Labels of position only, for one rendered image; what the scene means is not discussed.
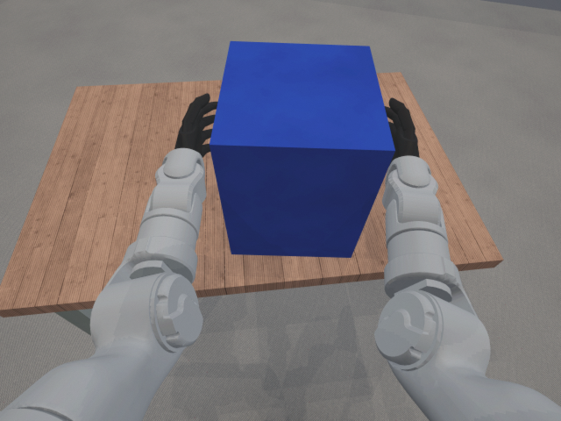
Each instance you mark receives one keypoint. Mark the robot right upper arm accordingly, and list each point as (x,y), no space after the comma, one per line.
(439,354)

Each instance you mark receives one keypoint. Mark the left robot hand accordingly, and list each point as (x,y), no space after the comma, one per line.
(191,134)

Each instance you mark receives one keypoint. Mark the table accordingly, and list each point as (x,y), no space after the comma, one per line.
(93,194)

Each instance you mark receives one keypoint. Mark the carton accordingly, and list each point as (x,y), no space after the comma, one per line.
(300,147)

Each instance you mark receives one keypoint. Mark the right robot hand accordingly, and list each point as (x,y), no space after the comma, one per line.
(402,130)

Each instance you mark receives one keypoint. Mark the robot left upper arm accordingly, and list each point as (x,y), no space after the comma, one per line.
(140,328)

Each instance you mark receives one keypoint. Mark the robot left forearm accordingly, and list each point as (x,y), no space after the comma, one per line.
(170,226)

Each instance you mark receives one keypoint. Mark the robot right forearm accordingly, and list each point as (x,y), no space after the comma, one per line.
(416,238)

